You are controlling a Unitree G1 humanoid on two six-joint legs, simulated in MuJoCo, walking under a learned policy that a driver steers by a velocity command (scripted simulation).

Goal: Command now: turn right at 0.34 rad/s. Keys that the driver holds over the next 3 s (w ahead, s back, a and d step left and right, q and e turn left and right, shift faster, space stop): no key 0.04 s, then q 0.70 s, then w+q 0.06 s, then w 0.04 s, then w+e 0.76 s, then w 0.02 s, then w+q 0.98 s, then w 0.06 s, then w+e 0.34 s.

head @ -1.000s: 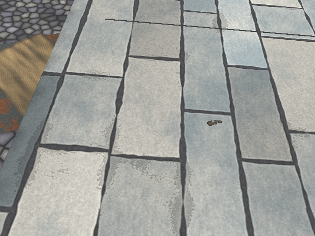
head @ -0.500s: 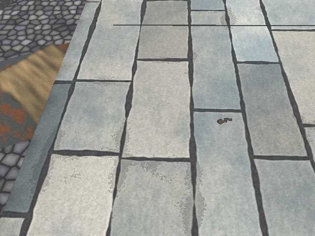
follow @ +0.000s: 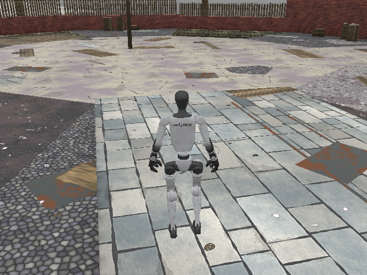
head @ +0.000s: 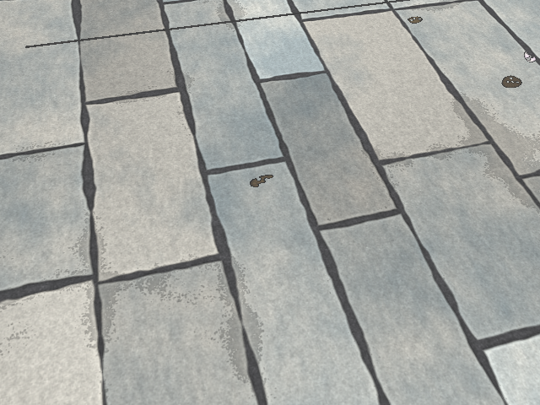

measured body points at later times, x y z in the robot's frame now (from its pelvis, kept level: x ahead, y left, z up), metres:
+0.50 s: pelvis -0.02 -0.02 -0.01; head +0.01 -0.01 +0.44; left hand +0.06 +0.27 -0.13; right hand +0.10 -0.28 -0.13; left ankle -0.05 +0.08 -0.72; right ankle -0.01 -0.12 -0.74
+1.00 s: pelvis +0.00 +0.02 +0.01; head +0.00 +0.03 +0.46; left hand -0.01 +0.31 -0.12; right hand +0.17 -0.21 -0.11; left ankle -0.05 +0.08 -0.74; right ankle +0.07 -0.10 -0.70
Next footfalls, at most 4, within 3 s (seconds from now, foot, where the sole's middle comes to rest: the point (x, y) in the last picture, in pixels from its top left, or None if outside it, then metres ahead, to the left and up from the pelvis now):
0.10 right None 0.03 -0.12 -0.78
0.56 left None -0.01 0.09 -0.78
1.20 right None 0.19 -0.06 -0.78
1.72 left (225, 369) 0.54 0.10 -0.78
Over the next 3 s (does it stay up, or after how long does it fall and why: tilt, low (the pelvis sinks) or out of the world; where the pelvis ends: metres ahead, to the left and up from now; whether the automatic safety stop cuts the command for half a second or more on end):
stays up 0.99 0.19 0.00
